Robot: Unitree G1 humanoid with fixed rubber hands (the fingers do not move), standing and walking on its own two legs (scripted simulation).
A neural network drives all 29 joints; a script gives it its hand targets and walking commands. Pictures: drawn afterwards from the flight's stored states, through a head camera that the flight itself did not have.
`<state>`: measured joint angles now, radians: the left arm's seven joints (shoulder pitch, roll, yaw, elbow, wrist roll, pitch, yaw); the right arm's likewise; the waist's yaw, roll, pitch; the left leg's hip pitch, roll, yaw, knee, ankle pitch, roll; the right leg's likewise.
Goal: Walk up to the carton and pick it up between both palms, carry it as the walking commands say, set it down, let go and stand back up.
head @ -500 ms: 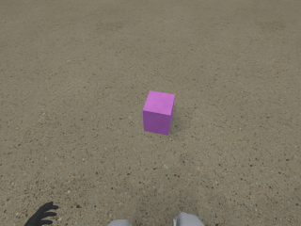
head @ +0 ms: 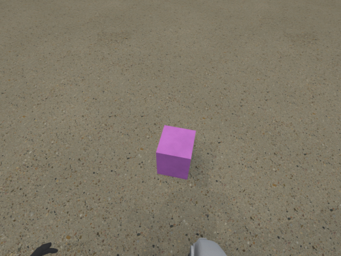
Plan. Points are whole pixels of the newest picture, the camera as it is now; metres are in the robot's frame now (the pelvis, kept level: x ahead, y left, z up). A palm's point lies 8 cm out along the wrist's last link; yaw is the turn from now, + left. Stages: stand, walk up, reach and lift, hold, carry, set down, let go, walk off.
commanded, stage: walk up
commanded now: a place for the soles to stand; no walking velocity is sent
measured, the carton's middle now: (175, 152) +0.78 -0.04 -0.62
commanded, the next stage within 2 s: none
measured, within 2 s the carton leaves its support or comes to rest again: neither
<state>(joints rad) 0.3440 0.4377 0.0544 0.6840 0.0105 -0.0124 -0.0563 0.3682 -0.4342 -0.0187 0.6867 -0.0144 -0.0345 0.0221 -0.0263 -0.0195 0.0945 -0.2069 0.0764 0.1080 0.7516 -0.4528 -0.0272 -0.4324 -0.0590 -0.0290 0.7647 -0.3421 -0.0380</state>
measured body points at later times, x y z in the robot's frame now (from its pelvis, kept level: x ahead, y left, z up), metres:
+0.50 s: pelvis +0.19 +0.02 +0.00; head +0.22 +0.02 +0.44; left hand +0.23 +0.35 -0.11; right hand +0.33 -0.28 -0.09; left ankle +0.24 +0.15 -0.71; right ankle +0.18 -0.10 -0.65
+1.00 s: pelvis +0.30 +0.00 +0.02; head +0.35 -0.02 +0.47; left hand +0.44 +0.30 -0.08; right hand +0.40 -0.31 -0.11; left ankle +0.24 +0.15 -0.71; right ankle +0.32 -0.12 -0.71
